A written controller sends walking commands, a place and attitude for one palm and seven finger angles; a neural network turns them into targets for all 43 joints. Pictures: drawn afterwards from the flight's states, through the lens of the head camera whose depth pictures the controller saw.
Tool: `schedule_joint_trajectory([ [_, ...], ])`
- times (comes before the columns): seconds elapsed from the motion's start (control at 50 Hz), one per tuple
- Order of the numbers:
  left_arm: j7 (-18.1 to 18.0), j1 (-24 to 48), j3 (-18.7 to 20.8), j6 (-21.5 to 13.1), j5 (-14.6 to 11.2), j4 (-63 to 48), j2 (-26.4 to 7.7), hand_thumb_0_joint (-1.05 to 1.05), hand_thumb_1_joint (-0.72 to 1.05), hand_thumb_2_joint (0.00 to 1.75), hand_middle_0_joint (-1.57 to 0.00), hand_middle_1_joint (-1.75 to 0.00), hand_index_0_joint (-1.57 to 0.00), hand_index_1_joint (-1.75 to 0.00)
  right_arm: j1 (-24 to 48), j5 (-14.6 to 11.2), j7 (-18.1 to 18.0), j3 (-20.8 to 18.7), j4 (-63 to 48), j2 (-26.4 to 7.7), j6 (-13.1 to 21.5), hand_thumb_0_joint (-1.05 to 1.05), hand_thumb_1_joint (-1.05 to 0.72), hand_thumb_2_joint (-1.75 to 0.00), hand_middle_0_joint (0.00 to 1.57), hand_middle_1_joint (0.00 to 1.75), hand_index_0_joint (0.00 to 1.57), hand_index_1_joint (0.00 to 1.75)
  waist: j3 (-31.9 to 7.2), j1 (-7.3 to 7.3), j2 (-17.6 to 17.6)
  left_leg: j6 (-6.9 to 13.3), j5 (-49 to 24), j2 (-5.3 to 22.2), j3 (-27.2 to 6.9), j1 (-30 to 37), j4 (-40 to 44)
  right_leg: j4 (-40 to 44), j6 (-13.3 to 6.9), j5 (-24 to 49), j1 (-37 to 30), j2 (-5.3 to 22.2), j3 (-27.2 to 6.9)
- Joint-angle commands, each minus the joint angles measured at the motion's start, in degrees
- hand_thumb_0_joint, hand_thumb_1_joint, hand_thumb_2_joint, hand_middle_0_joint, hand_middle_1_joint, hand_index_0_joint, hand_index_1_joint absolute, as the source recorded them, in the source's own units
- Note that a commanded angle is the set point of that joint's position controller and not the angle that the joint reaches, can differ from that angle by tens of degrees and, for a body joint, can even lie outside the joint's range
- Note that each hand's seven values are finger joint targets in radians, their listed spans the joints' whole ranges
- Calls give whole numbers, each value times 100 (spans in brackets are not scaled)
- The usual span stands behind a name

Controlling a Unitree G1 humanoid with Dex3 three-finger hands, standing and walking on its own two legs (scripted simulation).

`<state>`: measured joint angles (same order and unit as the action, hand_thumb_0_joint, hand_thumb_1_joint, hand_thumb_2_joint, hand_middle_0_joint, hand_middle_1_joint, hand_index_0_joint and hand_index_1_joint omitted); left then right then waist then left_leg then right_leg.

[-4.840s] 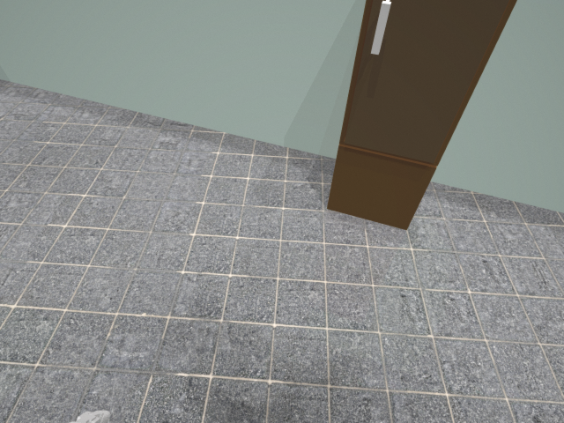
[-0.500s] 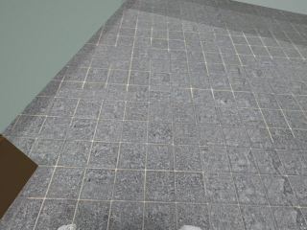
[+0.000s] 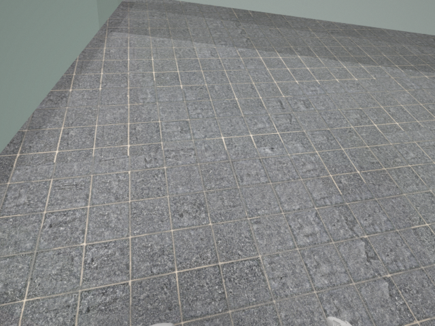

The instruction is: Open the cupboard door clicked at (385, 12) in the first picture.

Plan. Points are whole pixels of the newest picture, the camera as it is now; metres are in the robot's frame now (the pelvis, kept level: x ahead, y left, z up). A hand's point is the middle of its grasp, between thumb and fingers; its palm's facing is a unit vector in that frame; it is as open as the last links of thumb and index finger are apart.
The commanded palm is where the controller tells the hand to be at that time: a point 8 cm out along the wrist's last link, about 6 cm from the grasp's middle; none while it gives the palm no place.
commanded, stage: walk to a spot facing it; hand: left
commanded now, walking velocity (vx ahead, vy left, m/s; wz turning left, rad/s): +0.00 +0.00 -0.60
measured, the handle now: out of the picture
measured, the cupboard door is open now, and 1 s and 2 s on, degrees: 0 0 0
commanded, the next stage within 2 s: turn to face it in 0.34 s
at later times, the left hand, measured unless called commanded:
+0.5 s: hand (172, 247) +0.31 +0.12 -0.16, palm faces -0.36 -0.91 -0.19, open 7.4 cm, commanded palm none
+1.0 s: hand (134, 263) +0.26 +0.21 -0.17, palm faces -0.08 -0.98 -0.20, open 7.4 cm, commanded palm none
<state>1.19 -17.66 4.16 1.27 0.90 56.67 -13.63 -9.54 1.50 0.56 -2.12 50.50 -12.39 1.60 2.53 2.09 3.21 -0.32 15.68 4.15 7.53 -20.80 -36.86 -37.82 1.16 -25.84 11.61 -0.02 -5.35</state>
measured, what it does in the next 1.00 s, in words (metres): walks ahead: right foot, then left foot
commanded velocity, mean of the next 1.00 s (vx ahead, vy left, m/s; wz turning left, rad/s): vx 0.00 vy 0.00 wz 0.11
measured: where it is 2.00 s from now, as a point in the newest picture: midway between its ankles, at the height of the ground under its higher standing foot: outside the picture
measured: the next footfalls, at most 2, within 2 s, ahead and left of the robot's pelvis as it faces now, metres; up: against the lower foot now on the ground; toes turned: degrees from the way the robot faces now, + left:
right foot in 0.50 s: +0.15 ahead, -0.14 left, +0.00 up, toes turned -26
left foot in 0.84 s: +0.24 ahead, +0.09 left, +0.00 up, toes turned -2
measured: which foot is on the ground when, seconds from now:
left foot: down 0.00-0.50, up 0.52-0.82, down 0.84-1.00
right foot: up 0.00-0.48, down 0.50-0.84, up 0.86-1.00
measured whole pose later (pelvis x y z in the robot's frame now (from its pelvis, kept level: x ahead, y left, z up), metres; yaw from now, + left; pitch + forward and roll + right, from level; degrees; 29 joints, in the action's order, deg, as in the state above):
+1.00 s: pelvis +0.16 +0.02 +0.01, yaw -7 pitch +1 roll -2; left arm -1.0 -9.3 4.7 2.9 0.9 54.9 -13.4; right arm -13.2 1.6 -0.2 -2.6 53.7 -10.4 -0.5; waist 4.0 -1.0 1.9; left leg 3.0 15.0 1.8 4.7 -20.2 -34.1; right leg -65.1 4.4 -25.5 27.6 4.2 3.4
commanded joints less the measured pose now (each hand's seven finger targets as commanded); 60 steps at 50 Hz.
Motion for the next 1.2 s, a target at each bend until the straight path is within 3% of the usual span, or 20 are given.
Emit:
schedule_joint_trajectory([
  [0.0, 59, 918, 194, -137, 59, -782, -504, 0, 90, 90, -20, -30, -20, -30, -1297, 22, -212, -280, 50, -1259, 97, 0, -90, -90, 20, 30, 20, 30, 107, -707, -1653, 527, 1848, 2427, -2928, 1374, 2805, -3238, -86, -307, 2705, 177, 196],
  [0.06, 160, 512, 194, -42, 80, -539, -277, 0, 90, 90, -20, -30, -20, -30, -633, -14, -246, -112, -31, -702, 176, 0, -90, -90, 20, 30, 20, 30, 179, -237, -1180, 248, -1138, 1692, -890, 1179, 2368, -3327, 98, 688, 2322, 423, 494],
  [0.12, 113, 339, 164, 77, 47, -480, -135, 0, 90, 90, -20, -30, -20, -30, -823, -54, -271, -112, 111, -618, 184, 0, -90, -90, 20, 30, 20, 30, -219, -172, -1188, 364, -3043, 1548, -28, 1597, 1938, -3285, 223, 864, 2258, 382, 632],
  [0.34, 68, 1636, 101, 132, 86, -960, 18, 0, 90, 90, -20, -30, -20, -30, -1310, 11, -217, -301, 504, -627, -12, 0, -90, -90, 20, 30, 20, 30, 82, -565, -1292, 592, -3527, 1789, 705, 2079, 1482, -1151, 168, 780, 2136, 397, 1216],
  [0.42, 7, 1243, 115, -5, 88, -950, -75, 0, 90, 90, -20, -30, -20, -30, -1172, -9, -175, -382, 448, -839, -39, 0, -90, -90, 20, 30, 20, 30, -367, -308, -1313, 451, -4782, 1868, 902, 2264, 562, -140, -118, 645, 1229, 81, 1394],
  [0.44, -43, 834, 106, -89, 115, -817, -184, 0, 90, 90, -20, -30, -20, -30, -1250, -44, -149, -365, 470, -819, -39, 0, -90, -90, 20, 30, 20, 30, -582, -123, -1126, 291, -5046, 1690, 963, 2027, -153, 586, -179, 1240, 472, -34, 1462],
  [0.46, -115, 144, 167, -210, 151, -595, -511, 0, 90, 90, -20, -30, -20, -30, -1334, -103, -111, -302, 424, -675, -42, 0, -90, -90, 20, 30, 20, 30, -1093, 190, -445, 35, -4058, 1451, 1002, 869, -1334, 1047, -375, 2961, -1222, 449, 909],
  [0.48, -218, -531, 280, -287, 122, -375, -1122, 0, 90, 90, -20, -30, -20, -30, -1260, -166, -113, -177, 229, -204, -47, 0, -90, -90, 20, 30, 20, 30, -1751, 411, 1038, -321, 1367, 390, 898, -986, -2944, 851, -1186, 6359, -2760, 2302, -1286],
  [0.5, -262, -581, 194, -271, -33, -254, -1161, 0, 90, 90, -20, -30, -20, -30, -950, -182, -208, -125, 199, -172, -107, 0, -90, -90, 20, 30, 20, 30, -1920, 383, 454, -259, 2324, 258, -204, -957, -3495, 784, -1619, 7673, -2410, 2586, -900],
  [0.52, -294, -215, 167, -280, 2, -352, -1061, 0, 90, 90, -20, -30, -20, -30, -975, -169, -222, -73, 208, -6, -158, 0, -90, -90, 20, 30, 20, 30, -1827, 206, 794, -232, 2105, 278, -630, -1015, -3637, 966, -1593, 6667, -2010, 2431, -779],
  [0.54, -331, 223, 91, -266, -3, -408, -783, 0, 90, 90, -20, -30, -20, -30, -895, -135, -212, -94, 313, -126, -195, 0, -90, -90, 20, 30, 20, 30, -1351, 87, 536, -207, 1752, 328, -742, -899, -3509, 1201, -1462, 5696, -1419, 2226, -501],
  [0.6, -348, 1152, -107, -252, 27, -543, -449, 0, 90, 90, -20, -30, -20, -30, -1176, -101, -181, -30, 634, 38, -366, 0, -90, -90, 20, 30, 20, 30, -264, -432, 247, -270, 1243, 313, -572, -142, -2452, 1665, -1045, 4227, 412, 1816, 620],
  [0.72, -336, 983, 59, -138, 63, -490, -632, 0, 90, 90, -20, -30, -20, -30, -834, -70, -47, -96, 415, -16, -343, 0, -90, -90, 20, 30, 20, 30, -100, -270, 644, -293, 827, 105, -86, -143, -1082, 1487, -855, 3117, 247, 1839, 986],
  [0.78, -322, 971, 122, -67, 7, -534, -586, 0, 90, 90, -20, -30, -20, -30, -1108, -35, 3, -185, 381, -204, -285, 0, -90, -90, 20, 30, 20, 30, -322, -455, 140, -213, -484, 86, 1, 760, 368, 563, -385, 2239, 579, 1698, 1391],
  [0.8, -293, 843, 116, -14, -22, -638, -359, 0, 90, 90, -20, -30, -20, -30, -1277, -2, 14, -276, 334, -593, -242, 0, -90, -90, 20, 30, 20, 30, -381, -513, -1044, 115, -1393, 714, -1138, 1044, 1015, -331, -48, 1052, 1162, 1195, 1602],
  [0.82, -278, 892, 64, 5, -61, -874, -50, 0, 90, 90, -20, -30, -20, -30, -1468, 49, -11, -394, 236, -1129, -207, 0, -90, -90, 20, 30, 20, 30, -361, -628, -2414, 888, -2629, 1986, -2902, 1143, 1801, -1595, 314, -1022, 1948, 541, 1638],
  [0.84, -312, 1202, 22, 36, 11, -984, -150, 0, 90, 90, -20, -30, -20, -30, -1574, 54, -86, -439, 300, -1270, -198, 0, -90, -90, 20, 30, 20, 30, -463, -762, -2145, 1218, -2173, 2241, -3422, 1016, 2042, -2661, 240, -1277, 2084, 504, 966],
  [0.9, -226, 1168, 113, -46, 25, -835, -175, 0, 90, 90, -20, -30, -20, -30, -811, 21, -161, -342, 79, -909, -121, 0, -90, -90, 20, 30, 20, 30, -568, -425, -1228, 995, -2289, 1441, -2455, 1221, 1722, -3216, 281, -44, 2444, 601, 517],
  [0.94, -197, 987, 118, -43, 3, -729, -203, 0, 90, 90, -20, -30, -20, -30, -633, -11, -171, -324, -7, -860, -87, 0, -90, -90, 20, 30, 20, 30, -742, -345, -1097, 891, -2833, 1136, -1890, 1371, 1623, -2904, 343, 211, 2196, 575, 570],
  [1.18, -242, 920, 74, 13, -53, -952, -310, 0, 90, 90, -20, -30, -20, -30, -325, 19, -44, -517, -203, -1247, -305, 0, -90, -90, 20, 30, 20, 30, -659, -437, -1392, 981, -1508, 862, -2703, 793, 1711, -698, 314, 44, 1020, 171, 657],
])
